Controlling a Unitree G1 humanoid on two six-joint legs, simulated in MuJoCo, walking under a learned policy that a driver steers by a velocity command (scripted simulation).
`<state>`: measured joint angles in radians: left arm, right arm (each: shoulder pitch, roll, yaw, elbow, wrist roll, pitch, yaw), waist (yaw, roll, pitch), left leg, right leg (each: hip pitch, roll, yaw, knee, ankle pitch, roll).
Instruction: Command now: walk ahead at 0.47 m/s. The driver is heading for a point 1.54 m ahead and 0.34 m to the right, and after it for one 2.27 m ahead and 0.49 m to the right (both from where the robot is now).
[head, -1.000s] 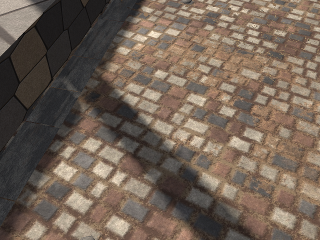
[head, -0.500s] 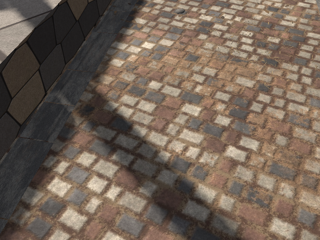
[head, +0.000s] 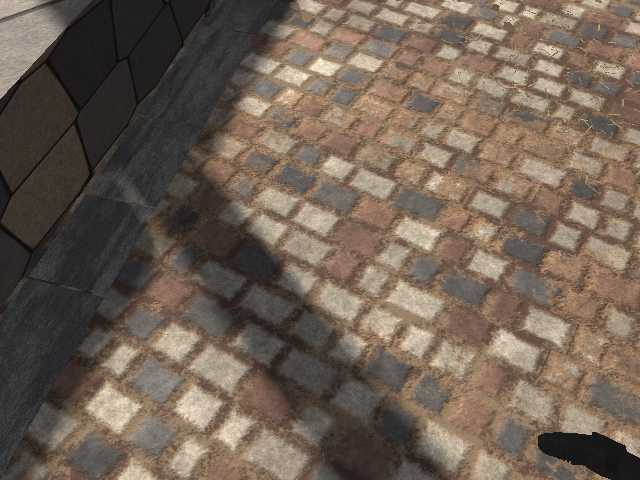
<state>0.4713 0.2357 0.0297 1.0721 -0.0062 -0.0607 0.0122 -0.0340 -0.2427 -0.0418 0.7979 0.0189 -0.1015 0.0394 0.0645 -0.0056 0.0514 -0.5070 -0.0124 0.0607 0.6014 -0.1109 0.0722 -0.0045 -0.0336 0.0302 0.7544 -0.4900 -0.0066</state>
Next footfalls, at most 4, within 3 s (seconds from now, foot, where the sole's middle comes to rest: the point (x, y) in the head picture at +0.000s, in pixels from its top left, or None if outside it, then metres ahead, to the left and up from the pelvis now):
0.50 right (422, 475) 0.46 -0.14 -0.75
1.04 left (314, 330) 0.77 0.10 -0.75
1.56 right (449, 267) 0.97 -0.23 -0.75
2.08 left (431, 160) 1.35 -0.20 -0.75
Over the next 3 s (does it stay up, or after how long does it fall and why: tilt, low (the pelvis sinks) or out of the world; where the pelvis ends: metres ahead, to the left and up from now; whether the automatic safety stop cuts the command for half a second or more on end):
stays up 1.54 -0.46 0.03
